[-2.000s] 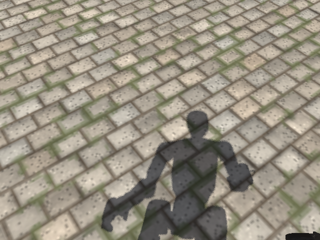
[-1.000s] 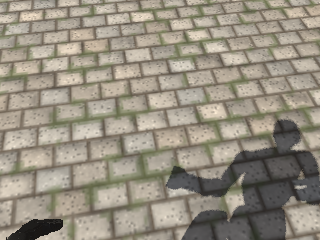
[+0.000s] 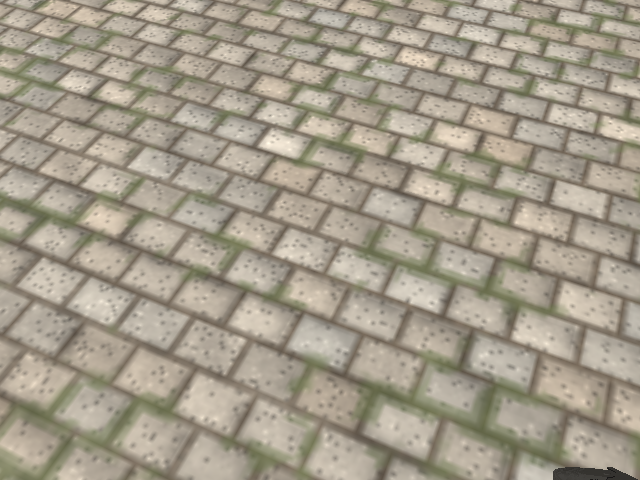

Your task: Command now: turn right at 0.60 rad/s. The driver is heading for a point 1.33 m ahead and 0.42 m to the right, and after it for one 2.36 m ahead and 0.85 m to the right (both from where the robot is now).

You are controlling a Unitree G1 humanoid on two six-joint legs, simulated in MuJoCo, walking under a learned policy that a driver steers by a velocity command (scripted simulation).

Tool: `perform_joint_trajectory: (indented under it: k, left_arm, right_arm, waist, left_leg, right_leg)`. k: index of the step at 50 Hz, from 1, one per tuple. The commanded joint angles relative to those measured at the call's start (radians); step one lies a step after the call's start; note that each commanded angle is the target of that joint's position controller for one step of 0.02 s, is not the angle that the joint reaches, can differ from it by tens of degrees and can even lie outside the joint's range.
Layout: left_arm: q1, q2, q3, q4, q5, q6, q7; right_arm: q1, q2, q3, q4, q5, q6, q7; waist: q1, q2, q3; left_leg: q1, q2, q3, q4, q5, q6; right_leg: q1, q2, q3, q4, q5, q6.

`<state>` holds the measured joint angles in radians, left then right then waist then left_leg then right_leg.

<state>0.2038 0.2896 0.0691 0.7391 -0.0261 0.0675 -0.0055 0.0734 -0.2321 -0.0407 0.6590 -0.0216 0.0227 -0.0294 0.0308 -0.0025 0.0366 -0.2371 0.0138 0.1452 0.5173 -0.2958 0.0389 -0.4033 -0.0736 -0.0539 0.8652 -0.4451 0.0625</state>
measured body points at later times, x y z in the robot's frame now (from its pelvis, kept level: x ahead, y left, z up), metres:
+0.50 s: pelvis +0.03 -0.04 +0.01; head +0.06 -0.09 +0.45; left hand +0.31 +0.16 -0.05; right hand +0.08 -0.38 -0.09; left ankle +0.15 +0.09 -0.69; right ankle -0.02 -0.11 -0.73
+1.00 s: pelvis +0.09 -0.08 +0.00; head +0.11 -0.10 +0.45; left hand +0.39 -0.01 -0.08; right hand -0.03 -0.33 -0.12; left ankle +0.15 +0.05 -0.73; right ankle +0.02 -0.18 -0.74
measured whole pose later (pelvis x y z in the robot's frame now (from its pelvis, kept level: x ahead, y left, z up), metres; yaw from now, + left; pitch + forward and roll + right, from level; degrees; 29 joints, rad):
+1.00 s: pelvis +0.09 -0.08 +0.00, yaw -38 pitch +1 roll +0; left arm 0.13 0.26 0.02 0.59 0.02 0.02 0.03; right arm 0.29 -0.27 -0.04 0.77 0.02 -0.02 0.00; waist -0.07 0.01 0.04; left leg -0.25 -0.01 -0.08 0.55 -0.36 -0.02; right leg -0.28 0.00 0.04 0.50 -0.23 0.00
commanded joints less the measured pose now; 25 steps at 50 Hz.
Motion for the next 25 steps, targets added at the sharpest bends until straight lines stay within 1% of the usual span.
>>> perform_joint_trajectory:
  k: [1, 3, 4, 5, 6, 7, 8, 9, 10, 11, 12, 14, 15, 17, 21, 23, 25]
  left_arm:
    - [-0.053, 0.092, 0.026, -0.105, -0.004, -0.010, -0.011]
    - [-0.025, 0.084, 0.029, -0.111, -0.007, -0.006, -0.021]
    - [0.007, 0.082, 0.033, -0.107, -0.007, -0.004, -0.024]
    - [0.052, 0.109, 0.047, -0.099, -0.002, -0.005, -0.015]
    - [0.103, 0.232, 0.085, -0.106, 0.002, -0.011, 0.006]
    - [0.122, 0.336, 0.101, -0.130, 0.035, -0.032, 0.004]
    - [0.126, 0.280, 0.087, -0.141, 0.047, -0.057, -0.004]
    - [0.089, 0.257, 0.078, -0.139, 0.038, -0.073, 0.001]
    - [0.031, 0.238, 0.076, -0.145, 0.015, -0.074, 0.012]
    - [-0.015, 0.211, 0.066, -0.157, -0.005, -0.066, 0.024]
    - [-0.033, 0.200, 0.059, -0.169, -0.008, -0.057, 0.035]
    - [-0.025, 0.201, 0.059, -0.180, 0.001, -0.046, 0.047]
    - [-0.016, 0.207, 0.061, -0.182, 0.001, -0.043, 0.049]
    - [-0.005, 0.217, 0.065, -0.186, -0.002, -0.038, 0.054]
    - [-0.031, 0.228, 0.071, -0.210, -0.001, -0.026, 0.055]
    - [-0.042, 0.231, 0.073, -0.222, 0.001, -0.022, 0.052]
    - [-0.055, 0.230, 0.073, -0.233, 0.001, -0.018, 0.048]
  right_arm:
    - [0.001, -0.203, -0.075, -0.046, 0.008, -0.006, -0.009]
    - [-0.019, -0.208, -0.081, -0.043, 0.022, -0.002, -0.008]
    - [-0.028, -0.205, -0.083, -0.038, 0.033, 0.000, -0.007]
    - [0.009, -0.184, -0.083, -0.018, 0.039, -0.001, -0.004]
    - [0.020, -0.147, -0.077, -0.028, 0.014, -0.005, -0.002]
    - [-0.106, -0.106, -0.058, -0.115, -0.013, -0.015, -0.004]
    - [-0.144, -0.147, -0.068, -0.107, -0.006, -0.021, -0.003]
    - [-0.136, -0.154, -0.071, -0.104, 0.015, -0.026, -0.001]
    - [-0.109, -0.161, -0.076, -0.083, 0.015, -0.028, -0.007]
    - [-0.095, -0.180, -0.082, -0.076, 0.006, -0.028, -0.014]
    - [-0.081, -0.173, -0.083, -0.068, 0.005, -0.029, -0.013]
    - [-0.048, -0.151, -0.076, -0.052, 0.011, -0.032, -0.006]
    - [-0.046, -0.144, -0.074, -0.048, 0.014, -0.033, -0.005]
    - [-0.064, -0.135, -0.069, -0.050, 0.018, -0.036, -0.006]
    - [-0.083, -0.144, -0.070, -0.047, 0.023, -0.045, 0.001]
    - [-0.089, -0.153, -0.073, -0.048, 0.025, -0.053, 0.007]
    - [-0.084, -0.164, -0.076, -0.046, 0.027, -0.064, 0.014]
  waist:
    - [-0.048, 0.115, -0.078]
    - [-0.024, 0.117, -0.102]
    - [-0.002, 0.111, -0.113]
    - [0.012, 0.058, -0.122]
    - [0.010, -0.170, -0.131]
    - [0.029, -0.373, -0.151]
    - [0.071, -0.185, -0.210]
    - [0.035, -0.130, -0.170]
    - [-0.001, -0.061, -0.134]
    - [-0.021, -0.056, -0.117]
    - [-0.035, -0.079, -0.126]
    - [-0.040, -0.075, -0.151]
    - [-0.037, -0.072, -0.152]
    - [-0.027, -0.087, -0.139]
    - [-0.020, -0.140, -0.116]
    - [-0.014, -0.159, -0.117]
    - [-0.011, -0.178, -0.127]
  left_leg:
    - [0.143, 0.344, -0.203, -0.125, 0.489, 0.191]
    - [0.149, 0.336, -0.151, -0.067, 0.515, 0.151]
    - [0.128, 0.318, -0.106, -0.012, 0.490, 0.114]
    - [0.066, 0.270, -0.043, 0.098, 0.386, 0.047]
    - [-0.165, 0.151, 0.045, 0.373, 0.108, -0.055]
    - [-0.469, -0.048, -0.054, 0.615, -0.407, -0.128]
    - [-0.514, -0.031, -0.207, 0.744, -0.422, -0.121]
    - [-0.531, -0.017, -0.236, 0.750, -0.328, -0.100]
    - [-0.542, -0.001, -0.241, 0.706, -0.229, -0.095]
    - [-0.538, 0.009, -0.247, 0.658, -0.158, -0.098]
    - [-0.482, -0.003, -0.245, 0.655, -0.109, -0.107]
    - [-0.441, -0.035, -0.240, 0.616, -0.046, -0.125]
    - [-0.434, -0.046, -0.243, 0.568, -0.029, -0.131]
    - [-0.427, -0.065, -0.252, 0.461, -0.011, -0.144]
    - [-0.358, -0.091, -0.277, 0.299, 0.009, -0.149]
    - [-0.317, -0.101, -0.287, 0.239, 0.003, -0.144]
    - [-0.279, -0.107, -0.298, 0.178, -0.009, -0.134]
  right_leg:
    - [-0.061, -0.015, -0.015, -0.037, -0.015, -0.021]
    - [0.006, 0.007, -0.048, -0.152, 0.050, -0.046]
    - [0.074, 0.031, -0.069, -0.255, 0.134, -0.067]
    - [0.177, 0.050, -0.032, -0.370, 0.278, -0.107]
    - [0.359, -0.103, 0.252, -0.462, 0.655, -0.199]
    - [0.444, -0.309, 0.652, -0.493, 0.911, -0.424]
    - [0.478, -0.315, 0.607, -0.512, 0.833, -0.457]
    - [0.454, -0.259, 0.522, -0.508, 0.764, -0.405]
    - [0.428, -0.199, 0.455, -0.500, 0.701, -0.347]
    - [0.407, -0.175, 0.423, -0.499, 0.694, -0.313]
    - [0.368, -0.144, 0.398, -0.498, 0.723, -0.299]
    - [0.362, -0.112, 0.381, -0.491, 0.746, -0.294]
    - [0.363, -0.101, 0.386, -0.488, 0.733, -0.289]
    - [0.360, -0.083, 0.415, -0.481, 0.677, -0.281]
    - [0.298, -0.055, 0.496, -0.463, 0.539, -0.261]
    - [0.280, -0.048, 0.545, -0.445, 0.540, -0.257]
    - [0.287, -0.042, 0.592, -0.416, 0.589, -0.252]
